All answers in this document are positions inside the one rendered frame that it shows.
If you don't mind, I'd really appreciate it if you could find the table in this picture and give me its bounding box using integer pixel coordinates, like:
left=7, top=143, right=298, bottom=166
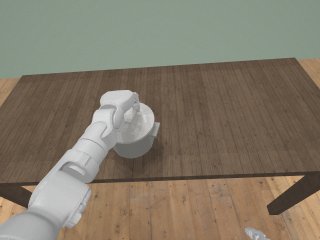
left=0, top=57, right=320, bottom=215

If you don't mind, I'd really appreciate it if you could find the robot left upper arm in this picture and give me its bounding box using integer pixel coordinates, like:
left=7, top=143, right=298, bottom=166
left=0, top=169, right=92, bottom=240

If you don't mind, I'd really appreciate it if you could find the right robot hand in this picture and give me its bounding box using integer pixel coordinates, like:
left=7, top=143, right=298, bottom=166
left=245, top=227, right=270, bottom=240

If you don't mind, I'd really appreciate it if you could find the pot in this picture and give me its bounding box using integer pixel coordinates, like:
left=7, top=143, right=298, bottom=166
left=113, top=122, right=161, bottom=159

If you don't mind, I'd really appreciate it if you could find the robot left forearm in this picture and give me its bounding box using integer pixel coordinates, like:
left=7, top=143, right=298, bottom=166
left=28, top=102, right=124, bottom=209

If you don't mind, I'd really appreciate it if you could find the lid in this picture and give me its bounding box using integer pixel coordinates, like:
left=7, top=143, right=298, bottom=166
left=116, top=102, right=155, bottom=144

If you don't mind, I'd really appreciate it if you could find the knob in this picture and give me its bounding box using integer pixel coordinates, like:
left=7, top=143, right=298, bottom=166
left=124, top=109, right=137, bottom=126

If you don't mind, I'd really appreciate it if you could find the left robot hand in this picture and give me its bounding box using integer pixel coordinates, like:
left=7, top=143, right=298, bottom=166
left=100, top=90, right=140, bottom=132

